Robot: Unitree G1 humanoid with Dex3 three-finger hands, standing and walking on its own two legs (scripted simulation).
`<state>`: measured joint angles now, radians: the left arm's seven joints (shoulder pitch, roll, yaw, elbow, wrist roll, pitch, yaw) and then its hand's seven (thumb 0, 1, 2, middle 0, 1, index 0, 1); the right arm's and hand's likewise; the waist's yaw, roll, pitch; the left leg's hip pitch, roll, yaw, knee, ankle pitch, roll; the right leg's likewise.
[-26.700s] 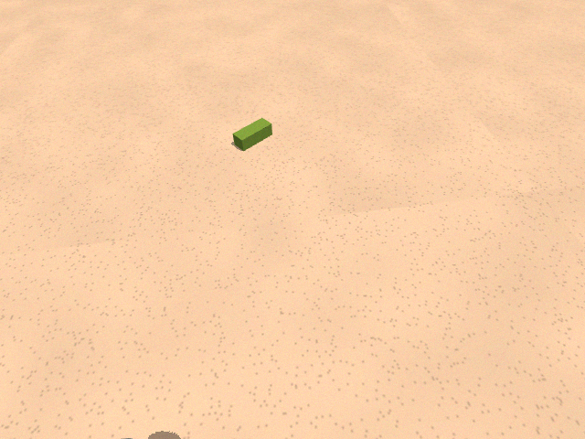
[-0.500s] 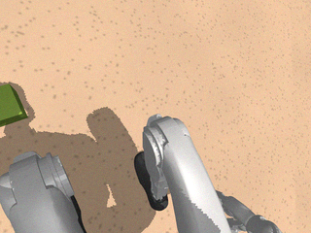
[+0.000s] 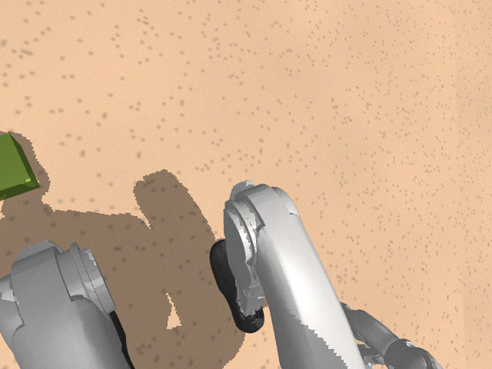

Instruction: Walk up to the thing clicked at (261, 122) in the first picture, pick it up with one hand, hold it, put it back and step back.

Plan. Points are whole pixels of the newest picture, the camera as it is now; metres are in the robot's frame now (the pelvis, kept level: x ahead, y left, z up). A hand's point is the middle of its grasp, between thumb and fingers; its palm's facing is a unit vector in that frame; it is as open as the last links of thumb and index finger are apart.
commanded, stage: settle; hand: left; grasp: from above
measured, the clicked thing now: out of the picture +0.43 +0.33 -0.26
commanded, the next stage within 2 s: lift in 0.90 s
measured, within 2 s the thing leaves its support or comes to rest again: leaves its support in 0.34 s
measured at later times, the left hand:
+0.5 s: hand out of the picture +0.43 +0.34 -0.20, palm faces -0.37 -0.13 -0.92, open 11.1 cm
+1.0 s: hand out of the picture +0.41 +0.34 -0.12, palm faces -0.43 -0.11 -0.90, open 11.1 cm
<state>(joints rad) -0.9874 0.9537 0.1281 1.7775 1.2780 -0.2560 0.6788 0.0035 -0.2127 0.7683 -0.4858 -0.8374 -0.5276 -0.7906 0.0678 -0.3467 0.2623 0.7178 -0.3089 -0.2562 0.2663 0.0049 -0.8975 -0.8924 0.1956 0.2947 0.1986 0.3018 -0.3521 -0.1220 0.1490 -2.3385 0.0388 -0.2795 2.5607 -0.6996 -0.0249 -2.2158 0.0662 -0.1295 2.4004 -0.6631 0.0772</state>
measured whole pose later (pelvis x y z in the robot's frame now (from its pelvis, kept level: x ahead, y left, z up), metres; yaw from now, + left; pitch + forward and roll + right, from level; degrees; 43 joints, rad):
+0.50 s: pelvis +0.01 +0.00 +0.01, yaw +2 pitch +31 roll -12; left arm -0.85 0.79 0.13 1.43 1.23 -0.17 0.54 0.00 -0.16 0.68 -0.51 -0.80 -0.54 -0.74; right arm 0.12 -0.31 0.13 0.76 -0.23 -0.21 0.29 0.01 -0.92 -0.90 0.20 0.29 0.20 0.30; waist -0.27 -0.06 0.03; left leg -2.36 0.03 -0.24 2.52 -0.71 -0.03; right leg -2.24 0.04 -0.10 2.39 -0.70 0.06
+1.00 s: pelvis +0.00 -0.01 +0.04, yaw +6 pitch +32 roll -8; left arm -0.88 0.73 0.09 1.31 1.22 -0.21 0.33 0.00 -0.18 0.68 -0.55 -0.76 -0.58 -0.71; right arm 0.13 -0.30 0.05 0.72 -0.13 -0.07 0.18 0.01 -0.92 -0.90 0.20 0.29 0.20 0.30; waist -0.21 0.00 -0.03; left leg -2.30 0.03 -0.17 2.38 -0.66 -0.02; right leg -2.20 0.01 -0.06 2.30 -0.67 0.05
